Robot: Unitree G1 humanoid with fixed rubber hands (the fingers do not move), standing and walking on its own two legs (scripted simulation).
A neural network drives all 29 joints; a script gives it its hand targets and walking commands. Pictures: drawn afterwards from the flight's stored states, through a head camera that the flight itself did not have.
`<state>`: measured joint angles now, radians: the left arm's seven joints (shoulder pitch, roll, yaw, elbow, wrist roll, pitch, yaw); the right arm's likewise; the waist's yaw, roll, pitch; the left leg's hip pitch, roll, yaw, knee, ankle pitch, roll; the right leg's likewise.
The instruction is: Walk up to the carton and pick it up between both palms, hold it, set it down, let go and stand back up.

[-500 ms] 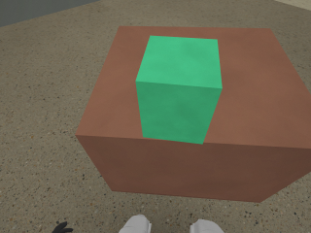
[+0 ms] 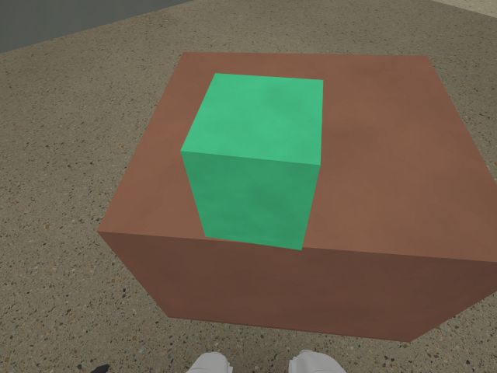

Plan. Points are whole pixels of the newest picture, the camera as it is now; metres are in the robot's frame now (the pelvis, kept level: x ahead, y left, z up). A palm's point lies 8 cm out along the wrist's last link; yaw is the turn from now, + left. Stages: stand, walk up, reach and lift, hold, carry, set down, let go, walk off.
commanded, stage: walk up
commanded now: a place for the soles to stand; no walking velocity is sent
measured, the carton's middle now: (259, 164) +0.47 +0.02 +0.04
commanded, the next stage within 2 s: none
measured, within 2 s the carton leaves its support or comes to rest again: neither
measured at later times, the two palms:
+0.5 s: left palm out of the picture +0.08 +0.31 -0.12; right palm out of the picture +0.09 -0.31 -0.10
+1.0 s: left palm out of the picture +0.07 +0.31 -0.11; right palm out of the picture +0.10 -0.30 -0.11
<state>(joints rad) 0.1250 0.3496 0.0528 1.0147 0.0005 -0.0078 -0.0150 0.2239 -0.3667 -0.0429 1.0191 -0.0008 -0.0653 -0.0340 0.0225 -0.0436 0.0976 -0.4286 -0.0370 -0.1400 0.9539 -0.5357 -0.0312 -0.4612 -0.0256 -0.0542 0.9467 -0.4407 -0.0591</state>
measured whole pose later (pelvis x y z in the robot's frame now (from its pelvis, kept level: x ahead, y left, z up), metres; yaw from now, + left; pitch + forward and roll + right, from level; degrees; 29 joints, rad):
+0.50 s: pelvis +0.03 +0.00 +0.00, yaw +2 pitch -3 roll +1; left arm 0.15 0.38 0.06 1.02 0.00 -0.01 -0.02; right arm 0.22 -0.37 -0.04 1.03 0.00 -0.06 -0.04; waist 0.02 -0.04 0.09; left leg -0.41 0.01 -0.13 0.89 -0.47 -0.04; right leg -0.39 -0.01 -0.10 0.92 -0.48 -0.06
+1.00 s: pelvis +0.02 +0.00 +0.00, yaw +3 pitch -4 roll +1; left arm 0.16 0.35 0.05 1.02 0.00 -0.01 -0.01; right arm 0.22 -0.37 -0.04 1.00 0.00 -0.06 -0.04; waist 0.02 -0.01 0.10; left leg -0.41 0.00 -0.13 0.88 -0.48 -0.03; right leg -0.38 -0.03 -0.11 0.91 -0.47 -0.06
